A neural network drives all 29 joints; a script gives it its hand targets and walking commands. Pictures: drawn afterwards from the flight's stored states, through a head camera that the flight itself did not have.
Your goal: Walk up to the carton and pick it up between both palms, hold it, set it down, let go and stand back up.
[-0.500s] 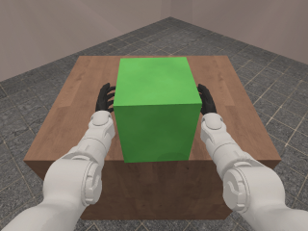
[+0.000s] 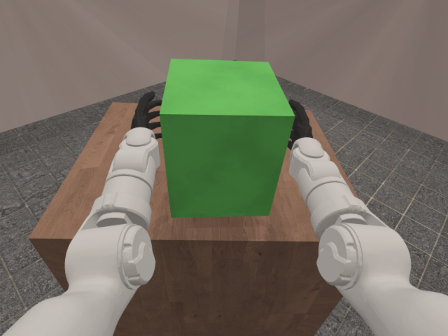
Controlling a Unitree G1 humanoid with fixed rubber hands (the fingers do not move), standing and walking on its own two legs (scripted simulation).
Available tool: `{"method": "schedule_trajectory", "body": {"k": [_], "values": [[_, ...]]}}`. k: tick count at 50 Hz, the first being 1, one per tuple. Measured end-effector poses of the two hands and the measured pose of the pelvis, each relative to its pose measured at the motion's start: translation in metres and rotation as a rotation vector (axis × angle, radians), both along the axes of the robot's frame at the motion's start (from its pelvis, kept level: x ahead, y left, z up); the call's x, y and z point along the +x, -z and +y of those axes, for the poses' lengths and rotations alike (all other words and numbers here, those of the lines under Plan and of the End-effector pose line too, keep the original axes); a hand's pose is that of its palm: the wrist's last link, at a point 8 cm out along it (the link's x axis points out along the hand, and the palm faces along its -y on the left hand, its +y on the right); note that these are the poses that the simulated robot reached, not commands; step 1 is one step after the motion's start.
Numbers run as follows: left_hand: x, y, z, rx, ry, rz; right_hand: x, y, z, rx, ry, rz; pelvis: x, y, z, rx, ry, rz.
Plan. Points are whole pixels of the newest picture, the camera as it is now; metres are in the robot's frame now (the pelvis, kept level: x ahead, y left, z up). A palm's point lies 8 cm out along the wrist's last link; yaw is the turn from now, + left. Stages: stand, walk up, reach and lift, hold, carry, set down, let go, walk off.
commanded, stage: reach and lift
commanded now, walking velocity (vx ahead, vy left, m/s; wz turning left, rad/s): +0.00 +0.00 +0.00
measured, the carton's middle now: (220, 138) +0.46 +0.02 +0.16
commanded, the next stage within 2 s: hold in 1.66 s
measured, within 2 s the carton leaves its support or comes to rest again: neither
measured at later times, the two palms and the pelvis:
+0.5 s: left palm (139, 134) +0.40 +0.16 +0.21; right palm (302, 142) +0.39 -0.13 +0.20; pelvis +0.00 +0.00 +0.00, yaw +2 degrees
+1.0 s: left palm (145, 132) +0.38 +0.15 +0.22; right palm (316, 142) +0.37 -0.14 +0.22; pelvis -0.01 +0.00 +0.00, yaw +1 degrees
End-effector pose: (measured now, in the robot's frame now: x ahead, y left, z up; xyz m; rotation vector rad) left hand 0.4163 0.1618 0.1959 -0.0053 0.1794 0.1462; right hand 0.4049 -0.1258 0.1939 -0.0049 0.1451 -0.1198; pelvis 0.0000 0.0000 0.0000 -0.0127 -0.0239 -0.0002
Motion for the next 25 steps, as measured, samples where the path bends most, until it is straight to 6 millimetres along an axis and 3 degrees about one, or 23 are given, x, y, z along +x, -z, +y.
{"method": "schedule_trajectory", "body": {"k": [13, 25], "values": [[-0.01, 0.006, 0.001, 0.032, -0.003, 0.022, -0.008, 0.01, 0.001, -0.003, -0.009, 0.022, -0.001, 0.001, -0.002, -0.005, -0.011, -0.034], [-0.017, -0.01, 0.001, 0.068, -0.006, 0.012, -0.013, -0.008, 0.001, 0.008, -0.019, 0.015, -0.002, 0.001, 0.001, -0.01, -0.027, -0.052]]}}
